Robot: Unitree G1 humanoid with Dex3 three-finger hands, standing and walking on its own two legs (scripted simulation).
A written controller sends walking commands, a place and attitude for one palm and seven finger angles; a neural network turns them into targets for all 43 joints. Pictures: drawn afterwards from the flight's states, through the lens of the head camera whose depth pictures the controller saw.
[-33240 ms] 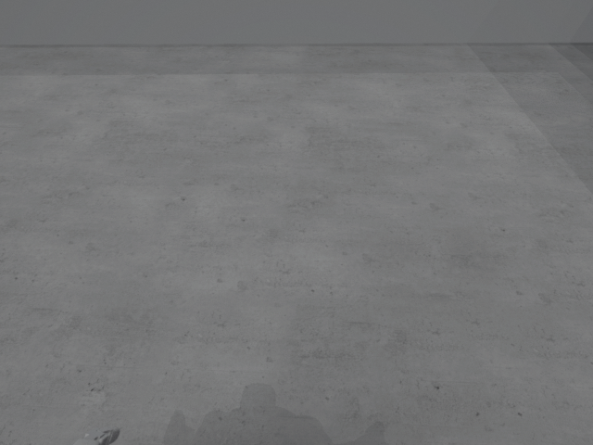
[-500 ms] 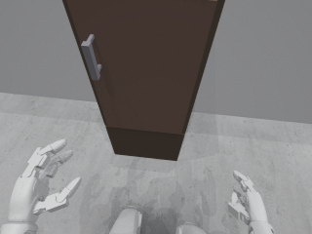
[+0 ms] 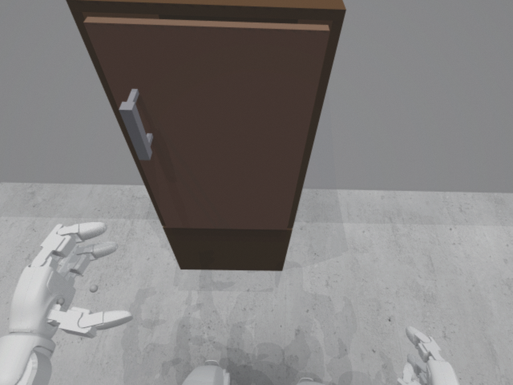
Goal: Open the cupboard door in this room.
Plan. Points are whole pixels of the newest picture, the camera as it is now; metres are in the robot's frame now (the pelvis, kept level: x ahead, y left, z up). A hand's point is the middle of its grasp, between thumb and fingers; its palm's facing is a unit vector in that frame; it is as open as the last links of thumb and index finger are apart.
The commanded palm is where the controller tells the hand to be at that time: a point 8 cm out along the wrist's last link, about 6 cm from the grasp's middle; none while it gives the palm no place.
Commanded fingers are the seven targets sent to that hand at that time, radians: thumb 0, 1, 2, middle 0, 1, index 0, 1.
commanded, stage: raise the hand with hooked fingers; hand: left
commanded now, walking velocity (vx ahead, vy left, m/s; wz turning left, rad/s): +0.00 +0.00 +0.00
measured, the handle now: (139, 125) +0.53 +0.25 +0.08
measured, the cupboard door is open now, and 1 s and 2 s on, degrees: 0 0 0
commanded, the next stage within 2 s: move the hooked fingers beside the handle in 1.00 s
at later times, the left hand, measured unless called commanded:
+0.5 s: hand (54, 239) +0.29 +0.29 +0.09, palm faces +0.06 -1.00 -0.03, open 14.0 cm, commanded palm +0.26 +0.34 +0.10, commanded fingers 0.00 -0.50 0.30 -0.30 -1.20 -0.30 -1.20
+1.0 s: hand (64, 236) +0.29 +0.28 +0.09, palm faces +0.06 -1.00 -0.02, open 14.0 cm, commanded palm +0.26 +0.33 +0.10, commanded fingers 0.00 -0.50 0.30 -0.30 -1.20 -0.30 -1.20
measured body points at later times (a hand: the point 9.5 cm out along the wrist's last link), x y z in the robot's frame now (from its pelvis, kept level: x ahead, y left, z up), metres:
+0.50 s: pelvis +0.00 +0.02 +0.02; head +0.04 +0.03 +0.47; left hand +0.28 +0.34 +0.10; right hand +0.16 -0.23 -0.06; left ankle +0.03 +0.10 -0.68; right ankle -0.01 -0.10 -0.68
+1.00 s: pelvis +0.00 +0.01 +0.02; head +0.04 +0.01 +0.47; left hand +0.28 +0.33 +0.10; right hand +0.15 -0.24 -0.06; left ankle +0.03 +0.10 -0.68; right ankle -0.01 -0.10 -0.68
